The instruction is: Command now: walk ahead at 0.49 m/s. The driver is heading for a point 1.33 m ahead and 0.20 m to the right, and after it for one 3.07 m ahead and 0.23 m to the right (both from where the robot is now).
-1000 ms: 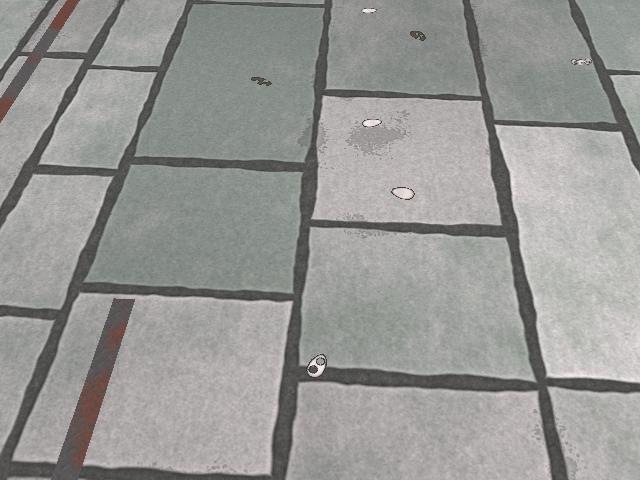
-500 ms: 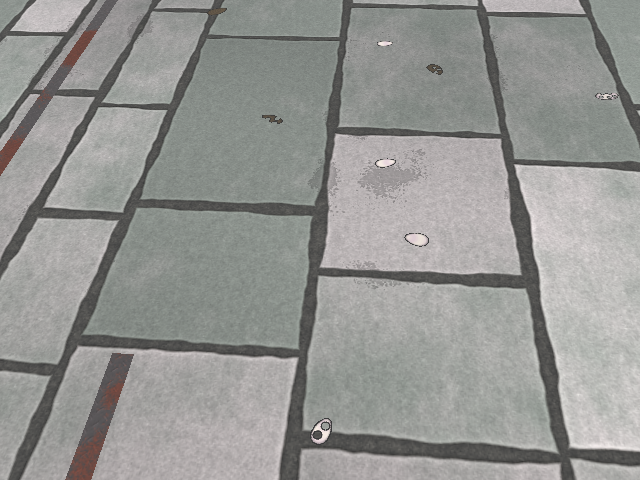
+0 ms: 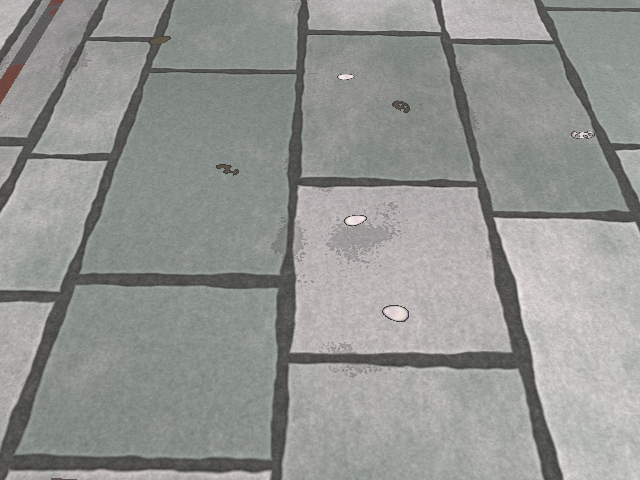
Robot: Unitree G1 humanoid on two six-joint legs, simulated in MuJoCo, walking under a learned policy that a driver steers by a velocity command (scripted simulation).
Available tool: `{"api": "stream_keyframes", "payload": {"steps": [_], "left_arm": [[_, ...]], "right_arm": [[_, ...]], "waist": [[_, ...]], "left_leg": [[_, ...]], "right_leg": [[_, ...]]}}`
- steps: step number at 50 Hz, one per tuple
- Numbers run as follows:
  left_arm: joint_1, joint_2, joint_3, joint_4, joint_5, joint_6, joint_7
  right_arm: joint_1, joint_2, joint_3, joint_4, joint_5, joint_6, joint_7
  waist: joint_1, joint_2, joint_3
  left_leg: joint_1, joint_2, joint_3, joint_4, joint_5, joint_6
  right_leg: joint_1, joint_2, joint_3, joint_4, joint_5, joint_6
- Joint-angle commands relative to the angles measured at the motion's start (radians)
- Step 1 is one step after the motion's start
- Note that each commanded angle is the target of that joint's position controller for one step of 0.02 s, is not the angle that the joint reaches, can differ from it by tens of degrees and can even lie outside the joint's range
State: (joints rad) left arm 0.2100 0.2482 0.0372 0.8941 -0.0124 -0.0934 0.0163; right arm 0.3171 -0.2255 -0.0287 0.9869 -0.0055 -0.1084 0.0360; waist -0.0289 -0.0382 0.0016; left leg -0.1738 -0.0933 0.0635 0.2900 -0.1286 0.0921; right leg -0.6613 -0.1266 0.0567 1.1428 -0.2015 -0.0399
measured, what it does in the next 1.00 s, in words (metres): walks ahead: right foot, then left foot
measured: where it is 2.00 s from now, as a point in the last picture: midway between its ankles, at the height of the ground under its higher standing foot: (361, 268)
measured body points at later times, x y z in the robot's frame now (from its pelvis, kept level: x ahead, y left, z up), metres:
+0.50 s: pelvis +0.28 -0.08 +0.00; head +0.29 -0.10 +0.45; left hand +0.33 +0.18 -0.12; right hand +0.37 -0.35 -0.14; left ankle +0.28 +0.08 -0.66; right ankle +0.30 -0.16 -0.74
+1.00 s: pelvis +0.55 -0.01 -0.01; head +0.58 +0.00 +0.44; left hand +0.59 +0.25 -0.15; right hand +0.67 -0.27 -0.13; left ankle +0.61 +0.07 -0.74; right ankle +0.46 -0.16 -0.65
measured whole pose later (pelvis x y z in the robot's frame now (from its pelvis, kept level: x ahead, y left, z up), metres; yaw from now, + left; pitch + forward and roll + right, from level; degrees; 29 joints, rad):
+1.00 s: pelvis +0.55 -0.01 -0.01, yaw +1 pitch +1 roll +0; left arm 0.30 0.26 0.05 0.96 -0.03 -0.10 0.00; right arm 0.17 -0.24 -0.05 0.90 0.00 -0.10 0.03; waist 0.00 -0.03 0.03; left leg -0.34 -0.03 0.07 0.46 -0.15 0.06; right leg -0.43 -0.06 0.03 1.19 -0.35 -0.05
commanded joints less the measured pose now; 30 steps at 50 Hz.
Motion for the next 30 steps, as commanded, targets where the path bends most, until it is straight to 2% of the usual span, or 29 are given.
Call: {"api": "stream_keyframes", "payload": {"steps": [1,5,8,10,12,13,14,15,16,17,18,19,20,21,22,23,24,26,30], "left_arm": [[0.034,0.045,0.013,-0.044,0.013,0.004,0.007],[-0.13,0.028,0.006,-0.087,0.003,-0.008,-0.006],[-0.219,0.032,0.002,-0.116,-0.007,-0.01,-0.023],[-0.253,0.043,0.002,-0.138,-0.01,-0.016,-0.036],[-0.231,0.065,0.009,-0.144,-0.01,-0.025,-0.047],[-0.176,0.084,0.019,-0.133,-0.009,-0.029,-0.048],[-0.049,0.119,0.04,-0.095,-0.007,-0.032,-0.045],[0.155,0.19,0.067,-0.043,-0.001,-0.034,-0.038],[0.292,0.306,0.096,-0.016,0.015,-0.025,-0.035],[0.307,0.229,0.074,-0.012,0.013,-0.024,-0.039],[0.215,0.166,0.053,-0.027,0.007,-0.026,-0.039],[0.114,0.129,0.04,-0.052,0.005,-0.024,-0.039],[0.046,0.098,0.029,-0.062,0.008,-0.022,-0.044],[0.016,0.074,0.022,-0.063,0.014,-0.025,-0.049],[0.015,0.065,0.02,-0.053,0.018,-0.026,-0.053],[0.033,0.071,0.022,-0.04,0.017,-0.029,-0.054],[0.052,0.086,0.026,-0.026,0.017,-0.032,-0.051],[0.089,0.11,0.033,-0.007,0.018,-0.031,-0.04],[0.143,0.118,0.032,0.017,0.012,-0.017,-0.02]], "right_arm": [[-0.039,-0.13,-0.02,-0.053,0.001,-0.018,-0.02],[0.043,-0.159,-0.025,-0.036,0.017,-0.005,-0.035],[0.098,-0.169,-0.029,-0.014,0.026,0.006,-0.036],[0.117,-0.169,-0.032,-0.003,0.027,0.016,-0.038],[0.108,-0.181,-0.038,-0.001,0.027,0.027,-0.041],[0.089,-0.189,-0.04,-0.005,0.026,0.032,-0.041],[0.071,-0.177,-0.035,-0.011,0.022,0.038,-0.041],[0.061,-0.139,-0.018,-0.032,0.007,0.037,-0.04],[0.163,-0.024,0.018,-0.049,0.004,0.016,-0.031],[0.166,-0.057,0.013,-0.033,0.02,-0.012,-0.025],[0.073,-0.155,-0.013,-0.06,0.047,-0.026,-0.022],[0.006,-0.163,-0.016,-0.078,0.048,-0.029,-0.025],[-0.029,-0.149,-0.019,-0.083,0.034,-0.022,-0.032],[-0.022,-0.135,-0.026,-0.082,0.024,-0.008,-0.037],[-0.001,-0.11,-0.024,-0.076,0.022,0.007,-0.038],[0.015,-0.089,-0.023,-0.07,0.021,0.018,-0.039],[0.01,-0.085,-0.024,-0.075,0.019,0.025,-0.041],[-0.057,-0.09,-0.029,-0.101,0.013,0.03,-0.043],[-0.207,-0.072,-0.027,-0.147,0.012,0.024,-0.036]], "waist": [[0.047,0.076,0.055],[-0.012,0.076,0.055],[-0.046,0.085,0.073],[-0.049,0.089,0.083],[-0.022,0.103,0.068],[0.014,0.114,0.039],[0.08,0.106,-0.034],[0.158,0.055,-0.178],[0.143,-0.193,-0.328],[0.148,-0.222,-0.393],[0.129,-0.151,-0.241],[0.099,-0.078,-0.154],[0.07,-0.021,-0.087],[0.037,-0.032,-0.055],[0.019,-0.046,-0.043],[0.01,-0.043,-0.035],[0.003,-0.035,-0.021],[0.011,-0.017,0.004],[0.047,-0.022,0.032]], "left_leg": [[-0.107,0.277,-0.204,-0.204,0.084,0.171],[-0.019,0.263,-0.159,-0.189,0.095,0.127],[0.073,0.294,-0.164,-0.157,0.065,0.122],[0.146,0.327,-0.179,-0.118,0.067,0.113],[0.19,0.35,-0.192,-0.063,0.12,0.097],[0.192,0.344,-0.182,0.0,0.238,0.084],[0.173,0.297,-0.142,0.151,0.403,0.061],[0.031,0.236,-0.086,0.42,0.372,0.026],[-0.395,0.067,-0.009,0.833,-0.007,-0.056],[-0.542,0.043,-0.163,1.0,-0.418,-0.046],[-0.627,0.107,-0.183,1.06,-0.361,-0.024],[-0.608,0.165,-0.153,1.029,-0.262,-0.017],[-0.568,0.199,-0.136,0.964,-0.19,-0.023],[-0.506,0.228,-0.138,0.903,-0.142,-0.026],[-0.458,0.234,-0.132,0.875,-0.114,-0.033],[-0.443,0.234,-0.122,0.858,-0.097,-0.04],[-0.457,0.236,-0.118,0.834,-0.071,-0.047],[-0.527,0.24,-0.118,0.745,0.007,-0.062],[-0.552,0.225,-0.1,0.502,0.186,-0.073]], "right_leg": [[-0.021,-0.042,0.0,-0.141,0.16,0.026],[0.011,0.003,-0.037,-0.434,0.308,0.034],[0.014,0.024,-0.046,-0.536,0.284,0.034],[0.006,0.032,-0.042,-0.585,0.22,0.015],[0.063,0.049,-0.051,-0.627,0.139,-0.013],[0.152,0.073,-0.073,-0.647,0.11,-0.03],[0.32,0.107,-0.099,-0.669,0.103,-0.055],[0.615,0.022,-0.005,-0.64,0.129,-0.11],[1.027,-0.23,0.427,-0.696,0.021,-0.267],[1.074,-0.285,0.688,-0.836,-0.058,-0.304],[0.949,-0.252,0.55,-0.844,-0.062,-0.245],[0.8,-0.212,0.4,-0.862,0.014,-0.211],[0.666,-0.167,0.3,-0.901,0.084,-0.194],[0.578,-0.127,0.224,-0.937,0.124,-0.174],[0.525,-0.104,0.182,-0.966,0.148,-0.171],[0.5,-0.092,0.148,-0.982,0.199,-0.179],[0.492,-0.089,0.119,-0.994,0.247,-0.186],[0.512,-0.09,0.088,-1.009,0.311,-0.192],[0.546,-0.068,0.027,-1.028,0.296,-0.166]]}}
Keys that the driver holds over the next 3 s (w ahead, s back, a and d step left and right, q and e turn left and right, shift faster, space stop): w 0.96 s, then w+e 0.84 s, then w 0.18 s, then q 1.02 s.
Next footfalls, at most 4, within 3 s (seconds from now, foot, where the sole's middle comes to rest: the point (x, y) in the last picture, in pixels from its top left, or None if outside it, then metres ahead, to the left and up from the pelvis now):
0.30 right None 0.34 -0.17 -0.78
0.86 left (290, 421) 0.65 0.07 -0.78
1.44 right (389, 310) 0.94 -0.18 -0.78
1.92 left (345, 217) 1.27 -0.08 -0.78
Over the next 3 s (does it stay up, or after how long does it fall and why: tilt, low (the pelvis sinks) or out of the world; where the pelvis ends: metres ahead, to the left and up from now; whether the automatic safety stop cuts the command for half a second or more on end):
stays up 1.25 -0.15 0.00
